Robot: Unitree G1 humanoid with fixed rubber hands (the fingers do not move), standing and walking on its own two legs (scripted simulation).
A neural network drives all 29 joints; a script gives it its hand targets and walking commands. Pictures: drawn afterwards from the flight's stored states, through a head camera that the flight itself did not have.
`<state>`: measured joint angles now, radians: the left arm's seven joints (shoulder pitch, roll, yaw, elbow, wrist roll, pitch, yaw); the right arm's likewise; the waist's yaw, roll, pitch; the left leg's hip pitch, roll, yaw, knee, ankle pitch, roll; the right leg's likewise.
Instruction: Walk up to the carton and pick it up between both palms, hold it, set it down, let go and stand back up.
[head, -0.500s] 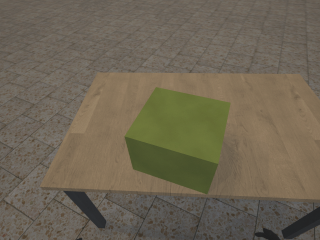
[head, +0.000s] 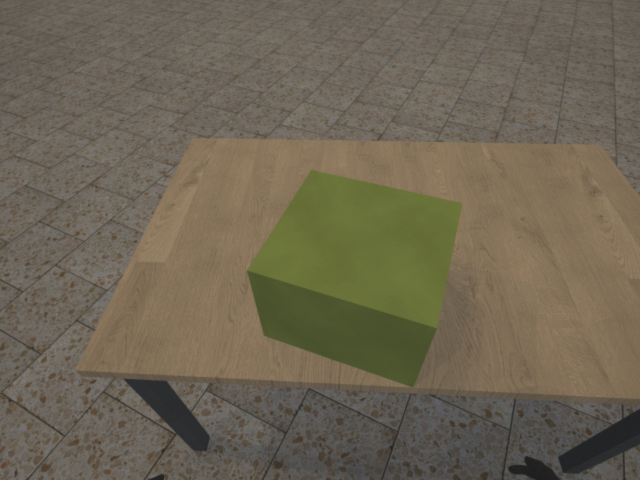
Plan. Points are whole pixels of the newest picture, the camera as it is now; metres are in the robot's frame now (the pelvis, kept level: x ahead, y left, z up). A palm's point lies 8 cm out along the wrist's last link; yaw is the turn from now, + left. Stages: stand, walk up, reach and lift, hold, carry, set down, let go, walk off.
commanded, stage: walk up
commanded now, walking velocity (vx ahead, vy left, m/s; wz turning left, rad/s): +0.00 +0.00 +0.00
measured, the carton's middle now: (359, 272) +0.47 -0.03 -0.06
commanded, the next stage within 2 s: reach and lift in 0.90 s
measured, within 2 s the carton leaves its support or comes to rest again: neither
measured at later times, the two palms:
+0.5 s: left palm out of the picture +0.08 +0.29 -0.10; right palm out of the picture +0.16 -0.25 -0.07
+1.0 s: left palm out of the picture +0.09 +0.29 -0.10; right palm out of the picture +0.16 -0.25 -0.09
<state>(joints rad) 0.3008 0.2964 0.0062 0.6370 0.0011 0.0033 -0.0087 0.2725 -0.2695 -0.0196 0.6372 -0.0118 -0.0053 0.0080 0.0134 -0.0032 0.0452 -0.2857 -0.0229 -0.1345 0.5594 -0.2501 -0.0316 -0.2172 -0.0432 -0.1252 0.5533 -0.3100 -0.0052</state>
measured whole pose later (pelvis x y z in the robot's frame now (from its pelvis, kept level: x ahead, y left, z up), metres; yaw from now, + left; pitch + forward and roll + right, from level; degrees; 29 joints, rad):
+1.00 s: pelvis -0.01 +0.00 -0.01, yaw -1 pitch -3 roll -1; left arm 0.26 0.33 0.06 0.55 -0.01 0.18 0.03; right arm 0.07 -0.24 -0.11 0.89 -0.10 -0.21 0.02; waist 0.06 -0.01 0.07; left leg -0.32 0.00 -0.10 0.66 -0.29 -0.04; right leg -0.25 -0.03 -0.10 0.65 -0.34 -0.01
